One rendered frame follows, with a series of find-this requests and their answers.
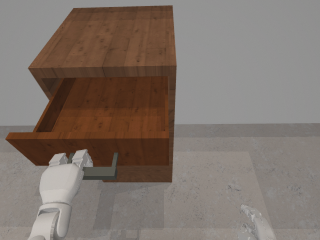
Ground robot left hand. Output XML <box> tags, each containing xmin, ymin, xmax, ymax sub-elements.
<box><xmin>39</xmin><ymin>149</ymin><xmax>93</xmax><ymax>205</ymax></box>

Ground left robot forearm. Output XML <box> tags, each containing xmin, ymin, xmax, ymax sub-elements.
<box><xmin>28</xmin><ymin>202</ymin><xmax>72</xmax><ymax>240</ymax></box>

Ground robot right hand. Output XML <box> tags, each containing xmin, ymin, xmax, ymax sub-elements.
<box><xmin>237</xmin><ymin>204</ymin><xmax>277</xmax><ymax>240</ymax></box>

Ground handle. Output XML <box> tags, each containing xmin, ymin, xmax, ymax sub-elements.
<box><xmin>67</xmin><ymin>152</ymin><xmax>119</xmax><ymax>180</ymax></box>

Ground drawer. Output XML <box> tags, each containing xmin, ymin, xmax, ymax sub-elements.
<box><xmin>5</xmin><ymin>76</ymin><xmax>169</xmax><ymax>166</ymax></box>

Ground cabinet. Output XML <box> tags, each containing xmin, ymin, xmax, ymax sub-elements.
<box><xmin>28</xmin><ymin>5</ymin><xmax>177</xmax><ymax>183</ymax></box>

